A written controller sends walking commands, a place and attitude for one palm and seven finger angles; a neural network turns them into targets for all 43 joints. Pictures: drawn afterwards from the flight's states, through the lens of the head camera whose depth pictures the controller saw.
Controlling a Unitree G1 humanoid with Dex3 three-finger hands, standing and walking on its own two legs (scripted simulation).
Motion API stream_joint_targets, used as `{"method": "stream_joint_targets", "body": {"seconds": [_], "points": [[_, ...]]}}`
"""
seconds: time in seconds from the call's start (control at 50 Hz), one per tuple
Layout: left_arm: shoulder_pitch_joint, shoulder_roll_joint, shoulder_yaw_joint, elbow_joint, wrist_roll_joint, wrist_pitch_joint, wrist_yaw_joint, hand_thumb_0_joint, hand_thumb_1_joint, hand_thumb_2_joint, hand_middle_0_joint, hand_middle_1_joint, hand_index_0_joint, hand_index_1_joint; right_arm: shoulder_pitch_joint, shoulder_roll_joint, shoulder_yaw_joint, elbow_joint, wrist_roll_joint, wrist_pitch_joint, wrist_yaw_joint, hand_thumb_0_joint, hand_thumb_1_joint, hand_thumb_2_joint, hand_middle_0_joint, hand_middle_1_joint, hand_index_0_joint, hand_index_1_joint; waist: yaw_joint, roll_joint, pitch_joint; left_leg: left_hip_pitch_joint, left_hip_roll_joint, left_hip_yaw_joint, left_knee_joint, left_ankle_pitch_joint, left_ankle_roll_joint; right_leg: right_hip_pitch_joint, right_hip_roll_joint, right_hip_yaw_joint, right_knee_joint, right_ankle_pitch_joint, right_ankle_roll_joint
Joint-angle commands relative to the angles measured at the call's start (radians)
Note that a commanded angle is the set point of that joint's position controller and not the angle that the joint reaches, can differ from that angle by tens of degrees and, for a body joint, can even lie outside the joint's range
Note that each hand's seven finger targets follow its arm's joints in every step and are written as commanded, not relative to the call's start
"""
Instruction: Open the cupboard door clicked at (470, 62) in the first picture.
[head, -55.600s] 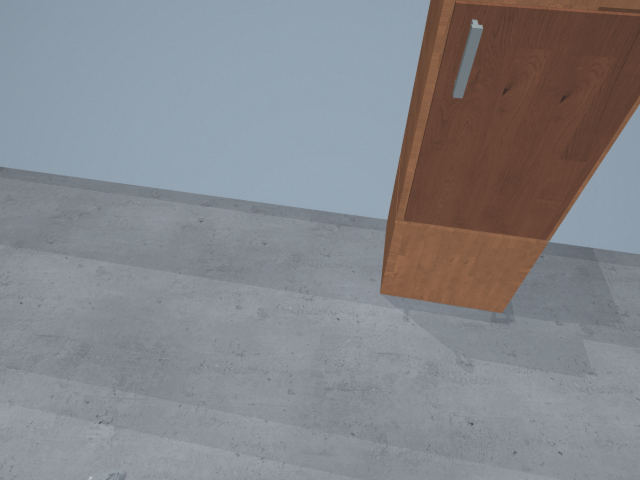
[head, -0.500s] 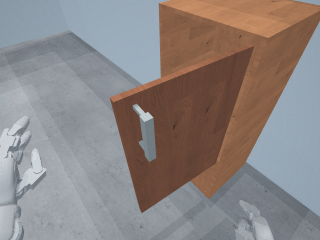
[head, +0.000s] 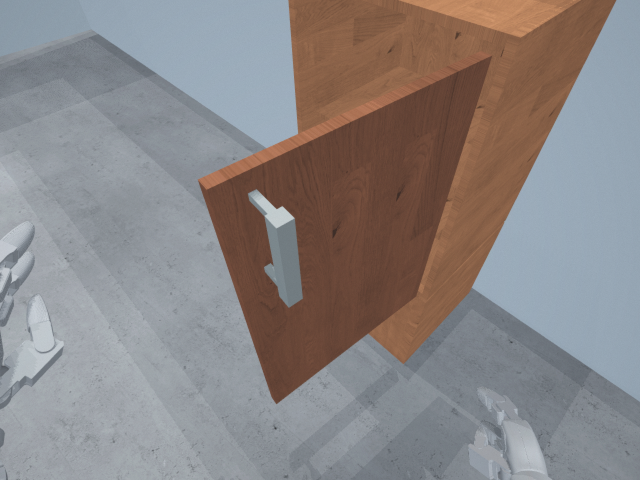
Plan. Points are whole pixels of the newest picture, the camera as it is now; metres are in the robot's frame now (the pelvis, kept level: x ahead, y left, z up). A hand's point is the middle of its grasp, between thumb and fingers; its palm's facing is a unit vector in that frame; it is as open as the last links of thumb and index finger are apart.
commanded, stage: step back with the hand held close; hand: left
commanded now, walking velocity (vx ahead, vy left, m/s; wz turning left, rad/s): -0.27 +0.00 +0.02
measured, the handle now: (275, 251) +0.32 +0.08 +0.15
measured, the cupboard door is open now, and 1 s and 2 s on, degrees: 84 84 84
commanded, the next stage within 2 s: stop stepping back and stand still in 1.00 s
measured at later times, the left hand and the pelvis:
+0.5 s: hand out of the picture +0.12 +0.28 +0.15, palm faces +0.44 -0.77 -0.46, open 7.4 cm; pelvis -0.08 +0.02 -0.02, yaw +1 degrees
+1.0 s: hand out of the picture +0.04 +0.28 +0.15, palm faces +0.36 -0.80 -0.49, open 7.4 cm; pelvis -0.17 +0.02 -0.01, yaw +0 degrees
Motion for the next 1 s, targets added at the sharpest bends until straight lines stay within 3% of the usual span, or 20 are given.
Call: {"method": "stream_joint_targets", "body": {"seconds": [0.0,0.1,0.2,0.26,0.32,0.4,0.46,0.5,0.54,0.64,0.68,0.74,0.76,0.82,0.86,0.9,0.92,0.94,0.96,0.98], "points": [[0.021,0.213,0.155,-0.229,-0.005,-0.054,0.033,0.0,0.9,0.9,-0.2,-0.3,-0.2,-0.3,-0.072,-0.11,-0.059,-0.166,0.003,-0.031,-0.026,0.0,-0.9,-0.9,0.2,0.3,0.2,0.3,-0.003,-0.018,-0.212,-0.005,0.081,-0.098,-0.019,0.4,0.008,0.095,-0.082,0.096,0.06,0.409,-0.006],[0.045,0.229,0.179,-0.291,-0.001,-0.063,0.048,0.0,0.9,0.9,-0.2,-0.3,-0.2,-0.3,-0.068,-0.105,-0.063,-0.185,0.004,-0.032,-0.034,0.0,-0.9,-0.9,0.2,0.3,0.2,0.3,-0.003,0.012,-0.203,-0.098,0.096,-0.125,-0.023,0.325,0.016,0.086,-0.079,0.106,0.116,0.353,-0.006],[0.041,0.206,0.17,-0.302,0.007,-0.078,0.059,0.0,0.9,0.9,-0.2,-0.3,-0.2,-0.3,-0.05,-0.116,-0.065,-0.19,0.005,-0.05,-0.033,0.0,-0.9,-0.9,0.2,0.3,0.2,0.3,-0.009,0.04,-0.135,-0.256,0.112,-0.156,-0.063,0.03,0.039,0.055,-0.069,0.125,0.141,0.124,-0.007],[0.015,0.203,0.177,-0.285,0.016,-0.091,0.067,0.0,0.9,0.9,-0.2,-0.3,-0.2,-0.3,-0.034,-0.12,-0.067,-0.19,0.004,-0.064,-0.034,0.0,-0.9,-0.9,0.2,0.3,0.2,0.3,-0.018,0.005,-0.094,-0.363,0.107,-0.16,-0.061,-0.205,0.054,0.037,-0.079,0.16,0.13,-0.011,-0.01],[-0.011,0.203,0.171,-0.292,0.026,-0.105,0.073,0.0,0.9,0.9,-0.2,-0.3,-0.2,-0.3,-0.02,-0.122,-0.066,-0.184,0.002,-0.078,-0.036,0.0,-0.9,-0.9,0.2,0.3,0.2,0.3,-0.026,-0.02,-0.08,-0.349,0.085,-0.161,-0.008,-0.293,0.05,-0.045,-0.102,0.194,0.067,-0.151,-0.025],[-0.031,0.209,0.172,-0.314,0.022,-0.119,0.086,0.0,0.9,0.9,-0.2,-0.3,-0.2,-0.3,-0.005,-0.116,-0.06,-0.161,-0.002,-0.095,-0.038,0.0,-0.9,-0.9,0.2,0.3,0.2,0.3,-0.031,-0.069,-0.1,-0.218,0.053,-0.153,0.111,-0.251,0.029,-0.197,-0.153,0.214,-0.005,-0.25,-0.055],[-0.033,0.211,0.185,-0.325,0.029,-0.132,0.095,0.0,0.9,0.9,-0.2,-0.3,-0.2,-0.3,-0.016,-0.123,-0.054,-0.161,-0.008,-0.106,-0.043,0.0,-0.9,-0.9,0.2,0.3,0.2,0.3,-0.029,0.036,-0.082,-0.314,0.11,-0.227,-0.02,-0.324,0.05,-0.144,-0.09,0.154,0.1,-0.259,-0.024],[-0.043,0.209,0.207,-0.32,0.043,-0.137,0.095,0.0,0.9,0.9,-0.2,-0.3,-0.2,-0.3,-0.029,-0.136,-0.059,-0.169,-0.011,-0.117,-0.05,0.0,-0.9,-0.9,0.2,0.3,0.2,0.3,-0.016,0.183,-0.076,-0.562,0.238,-0.361,-0.264,-0.491,0.099,0.111,0.022,0.069,0.378,-0.157,0.017],[-0.044,0.219,0.21,-0.306,0.042,-0.135,0.089,0.0,0.9,0.9,-0.2,-0.3,-0.2,-0.3,-0.015,-0.111,-0.066,-0.164,-0.012,-0.126,-0.043,0.0,-0.9,-0.9,0.2,0.3,0.2,0.3,-0.012,0.144,-0.095,-0.498,0.271,-0.372,-0.264,-0.325,0.121,0.089,0.033,0.079,0.482,-0.171,0.011],[-0.001,0.175,0.146,-0.311,0.013,-0.138,0.068,0.0,0.9,0.9,-0.2,-0.3,-0.2,-0.3,-0.027,-0.107,-0.061,-0.116,-0.023,-0.156,-0.01,0.0,-0.9,-0.9,0.2,0.3,0.2,0.3,-0.015,0.173,-0.119,-0.188,0.22,-0.295,-0.176,0.097,0.075,-0.023,0.039,0.065,0.178,-0.226,-0.013],[-0.01,0.198,0.152,-0.305,0.009,-0.139,0.061,0.0,0.9,0.9,-0.2,-0.3,-0.2,-0.3,-0.034,-0.11,-0.06,-0.098,-0.026,-0.151,-0.005,0.0,-0.9,-0.9,0.2,0.3,0.2,0.3,-0.013,0.11,-0.135,-0.108,0.171,-0.238,-0.086,0.26,0.042,-0.016,0.001,0.118,0.015,0.026,-0.029],[-0.031,0.215,0.153,-0.274,-0.01,-0.133,0.048,0.0,0.9,0.9,-0.2,-0.3,-0.2,-0.3,-0.036,-0.091,-0.07,-0.094,-0.001,-0.132,-0.01,0.0,-0.9,-0.9,0.2,0.3,0.2,0.3,-0.018,-0.105,-0.293,0.072,0.08,-0.091,0.08,0.34,-0.01,-0.058,-0.101,0.205,0.01,0.357,-0.043],[-0.029,0.225,0.156,-0.281,-0.014,-0.125,0.046,0.0,0.9,0.9,-0.2,-0.3,-0.2,-0.3,-0.045,-0.093,-0.072,-0.105,0.007,-0.127,-0.011,0.0,-0.9,-0.9,0.2,0.3,0.2,0.3,-0.017,-0.142,-0.303,0.084,0.053,-0.07,0.153,0.254,-0.012,-0.092,-0.147,0.23,-0.01,0.4,-0.051],[0.012,0.253,0.182,-0.287,-0.011,-0.11,0.045,0.0,0.9,0.9,-0.2,-0.3,-0.2,-0.3,-0.076,-0.068,-0.059,-0.123,0.009,-0.103,-0.016,0.0,-0.9,-0.9,0.2,0.3,0.2,0.3,-0.011,-0.17,-0.177,-0.117,-0.021,-0.102,0.378,-0.082,-0.029,-0.149,-0.266,0.308,-0.065,0.406,-0.135],[0.002,0.253,0.196,-0.258,0.003,-0.097,0.045,0.0,0.9,0.9,-0.2,-0.3,-0.2,-0.3,-0.089,-0.045,-0.042,-0.125,-0.001,-0.087,-0.024,0.0,-0.9,-0.9,0.2,0.3,0.2,0.3,-0.018,-0.198,-0.103,-0.224,0.003,-0.118,0.3,-0.124,-0.03,-0.07,-0.252,0.273,-0.014,0.596,-0.132],[-0.018,0.267,0.202,-0.277,0.011,-0.098,0.048,0.0,0.9,0.9,-0.2,-0.3,-0.2,-0.3,-0.092,-0.065,-0.037,-0.118,-0.005,-0.081,-0.043,0.0,-0.9,-0.9,0.2,0.3,0.2,0.3,-0.026,-0.096,-0.1,-0.182,0.019,-0.108,0.029,0.089,-0.027,-0.014,-0.172,0.21,0.086,0.644,-0.069],[-0.019,0.26,0.194,-0.29,0.008,-0.106,0.049,0.0,0.9,0.9,-0.2,-0.3,-0.2,-0.3,-0.083,-0.092,-0.046,-0.124,-0.002,-0.083,-0.05,0.0,-0.9,-0.9,0.2,0.3,0.2,0.3,-0.018,0.015,-0.14,-0.11,0.072,-0.151,-0.091,0.446,-0.009,-0.004,-0.075,0.148,0.148,0.531,-0.009],[-0.013,0.273,0.205,-0.309,0.009,-0.117,0.051,0.0,0.9,0.9,-0.2,-0.3,-0.2,-0.3,-0.073,-0.108,-0.063,-0.132,0.001,-0.086,-0.046,0.0,-0.9,-0.9,0.2,0.3,0.2,0.3,-0.002,0.128,-0.217,-0.016,0.175,-0.229,-0.073,0.772,0.029,-0.019,0.007,0.104,0.213,0.247,0.024],[0.009,0.276,0.197,-0.346,-0.003,-0.128,0.045,0.0,0.9,0.9,-0.2,-0.3,-0.2,-0.3,-0.061,-0.099,-0.062,-0.143,-0.014,-0.099,-0.036,0.0,-0.9,-0.9,0.2,0.3,0.2,0.3,-0.007,0.267,-0.29,0.054,0.258,-0.323,-0.106,0.992,0.051,-0.065,0.042,0.096,0.351,-0.156,0.019],[0.04,0.259,0.18,-0.34,0.004,-0.132,0.032,0.0,0.9,0.9,-0.2,-0.3,-0.2,-0.3,-0.068,-0.101,-0.065,-0.132,-0.035,-0.12,-0.029,0.0,-0.9,-0.9,0.2,0.3,0.2,0.3,0.005,0.279,-0.278,-0.017,0.289,-0.35,-0.148,0.875,0.062,-0.061,0.062,0.132,0.535,-0.359,0.012]]}}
